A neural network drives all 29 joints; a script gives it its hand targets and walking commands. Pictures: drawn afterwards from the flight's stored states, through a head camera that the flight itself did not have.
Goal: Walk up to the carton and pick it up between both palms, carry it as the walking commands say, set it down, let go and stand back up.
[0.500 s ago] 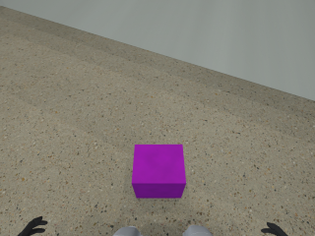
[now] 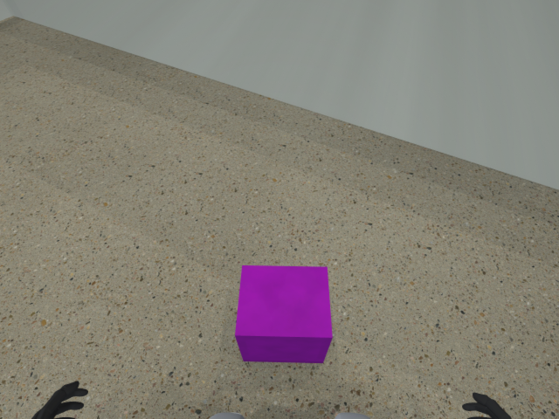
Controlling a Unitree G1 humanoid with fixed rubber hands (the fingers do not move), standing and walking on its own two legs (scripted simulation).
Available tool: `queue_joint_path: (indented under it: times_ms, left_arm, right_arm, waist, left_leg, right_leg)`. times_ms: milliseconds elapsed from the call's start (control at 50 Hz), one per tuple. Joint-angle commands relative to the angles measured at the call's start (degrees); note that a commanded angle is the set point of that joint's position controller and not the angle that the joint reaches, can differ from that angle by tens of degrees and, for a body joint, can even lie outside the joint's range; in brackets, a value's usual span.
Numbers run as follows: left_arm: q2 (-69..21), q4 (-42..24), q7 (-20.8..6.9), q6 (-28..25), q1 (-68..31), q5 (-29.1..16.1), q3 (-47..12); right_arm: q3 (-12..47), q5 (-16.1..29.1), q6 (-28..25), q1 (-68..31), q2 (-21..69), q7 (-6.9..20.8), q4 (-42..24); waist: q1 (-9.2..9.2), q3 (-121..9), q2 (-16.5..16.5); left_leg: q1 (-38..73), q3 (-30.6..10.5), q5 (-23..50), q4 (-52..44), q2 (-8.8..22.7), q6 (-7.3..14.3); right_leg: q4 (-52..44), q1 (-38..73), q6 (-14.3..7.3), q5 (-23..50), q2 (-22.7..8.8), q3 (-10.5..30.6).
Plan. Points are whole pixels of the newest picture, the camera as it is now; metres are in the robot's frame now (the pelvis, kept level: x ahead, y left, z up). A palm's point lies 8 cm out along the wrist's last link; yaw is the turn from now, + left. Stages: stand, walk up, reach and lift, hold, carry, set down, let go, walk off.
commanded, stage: walk up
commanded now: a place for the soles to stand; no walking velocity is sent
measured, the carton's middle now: (283, 315) +0.48 -0.01 -0.61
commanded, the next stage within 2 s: reach and lift in 0.16 s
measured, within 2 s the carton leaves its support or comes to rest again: neither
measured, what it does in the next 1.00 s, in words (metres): stands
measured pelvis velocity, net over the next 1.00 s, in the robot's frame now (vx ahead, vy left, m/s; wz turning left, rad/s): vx -0.04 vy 0.00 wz -0.03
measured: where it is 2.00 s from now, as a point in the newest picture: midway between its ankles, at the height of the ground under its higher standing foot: outside the picture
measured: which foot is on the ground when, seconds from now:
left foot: down 0.00-1.00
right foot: down 0.00-1.00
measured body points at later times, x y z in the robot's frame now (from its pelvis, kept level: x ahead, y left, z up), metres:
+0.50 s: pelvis -0.01 -0.01 +0.00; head +0.11 -0.02 +0.43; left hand +0.15 +0.32 -0.09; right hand +0.15 -0.30 -0.12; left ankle +0.01 +0.14 -0.71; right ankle +0.00 -0.15 -0.71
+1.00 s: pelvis -0.04 +0.00 -0.04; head +0.17 +0.01 +0.35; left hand +0.29 +0.29 -0.15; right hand +0.26 -0.26 -0.16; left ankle +0.01 +0.14 -0.71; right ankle +0.00 -0.15 -0.71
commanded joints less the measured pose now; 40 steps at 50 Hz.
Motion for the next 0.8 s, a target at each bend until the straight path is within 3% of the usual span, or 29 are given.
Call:
queue_joint_path:
  times_ms: [0, 140, 160, 180, 220, 260, 320, 420, 540, 620, 700, 780]
  left_arm:
    - [11.1, 1.1, -0.4, -1.1, -1.3, -1.1, 3.6]
    - [11.3, 1.1, -0.5, -1.0, -2.0, -0.9, 3.7]
    - [3.4, -19.0, -2.7, 3.6, -13.9, -1.1, 11.9]
    - [4.3, -17.1, -3.5, 5.8, -13.7, 0.8, 12.0]
    - [3.8, -15.7, -4.3, 7.0, -11.8, 0.7, 12.0]
    - [4.1, -16.5, -4.7, 7.0, -11.0, 1.9, 13.2]
    - [4.2, -17.5, -4.5, 5.9, -13.8, 1.5, 13.6]
    - [2.3, -16.6, -4.4, 3.4, -22.7, -0.1, 10.5]
    - [6.9, -8.0, -5.1, 3.0, -23.7, -2.6, 15.1]
    - [8.9, -3.8, -5.5, 3.3, -22.8, -2.6, 17.5]
    - [8.6, -3.0, -6.0, 3.5, -26.1, -4.1, 17.2]
    - [9.4, -5.5, -6.4, 3.3, -34.9, -6.4, 15.7]
  right_arm:
    - [-3.5, -0.7, -0.9, -3.2, -10.6, -0.9, -1.8]
    - [-3.5, -1.0, -0.9, -3.1, -10.5, -0.7, -1.7]
    - [-9.3, -0.7, 1.9, -18.4, -1.3, 0.6, -21.8]
    - [-10.1, -2.0, 4.1, -16.0, -2.7, 1.3, -23.8]
    - [-10.8, -3.2, 5.7, -13.1, -4.4, 1.9, -22.8]
    - [-11.5, -5.0, 6.5, -10.4, -4.1, 2.0, -21.3]
    - [-13.5, -6.1, 6.3, -8.7, -3.0, 1.3, -19.7]
    - [-14.7, -4.3, 4.0, -18.0, -0.1, -0.3, -19.6]
    - [-10.9, -0.6, 3.8, -21.8, 2.1, -3.2, -19.6]
    - [-9.0, 1.3, 4.1, -21.4, 2.9, -4.9, -18.9]
    - [-7.8, 3.0, 4.2, -24.8, 3.7, -5.5, -19.4]
    - [-9.1, 3.2, 4.6, -30.0, 3.3, -5.7, -20.2]
  waist:
    - [0.14, -5.4, -1.6]
    - [-0.01, -4.3, -2.4]
    - [5.92, 10.8, 0.7]
    - [2.48, 12.6, 3.3]
    - [0.45, 11.3, 1.3]
    - [-0.16, 7.4, -0.3]
    - [-0.47, 0.9, 0.8]
    - [-2.64, -5.3, -1.0]
    - [-0.14, -18.8, -6.2]
    - [2.38, -26.6, -5.8]
    - [2.91, -32.4, -5.2]
    - [0.54, -36.4, -3.9]
  left_leg:
    - [-0.7, -8.3, 15.2, -10.2, 4.5, 5.6]
    - [-0.8, -8.3, 12.4, -11.2, 4.3, 5.7]
    - [-10.9, 4.5, -4.7, -13.9, 0.1, -1.5]
    - [-13.4, 6.1, -9.6, -16.8, 1.8, -1.7]
    - [-16.4, 7.7, -13.0, -18.6, 3.2, -1.1]
    - [-14.5, 7.6, -9.8, -19.0, 2.3, -1.1]
    - [-9.0, 6.6, -2.3, -15.1, 1.2, -1.7]
    - [-6.5, 5.8, 7.3, -4.9, 0.2, -3.2]
    - [-14.1, 6.9, 22.6, 2.7, -1.5, -2.8]
    - [-21.3, 7.8, 28.4, 6.0, -2.4, -2.9]
    - [-26.7, 8.3, 31.1, 7.8, -2.1, -3.0]
    - [-30.5, 7.9, 30.1, 8.1, -1.3, -2.9]
  right_leg:
    - [-7.8, 8.0, -5.8, 9.6, -2.8, 4.1]
    - [-8.4, 6.6, -5.8, 7.0, -2.9, 4.3]
    - [-8.8, -0.5, 0.4, -0.4, 6.1, -0.4]
    - [-7.5, 4.4, 1.4, -0.5, 7.8, -3.5]
    - [-5.8, 10.6, 2.5, -0.2, 8.7, -4.9]
    - [-5.8, 13.3, 3.2, 2.3, 8.3, -5.3]
    - [-4.3, 11.1, 3.5, 5.8, 8.2, -4.2]
    - [0.2, 3.2, 3.4, 11.7, 7.6, -1.9]
    - [5.9, 4.3, 4.4, 32.3, 7.4, -0.6]
    - [8.2, 6.6, 4.2, 43.8, 7.1, 1.4]
    - [9.6, 2.1, 3.4, 45.8, 6.9, 2.2]
    - [10.4, -3.3, 2.2, 42.0, 7.1, 2.0]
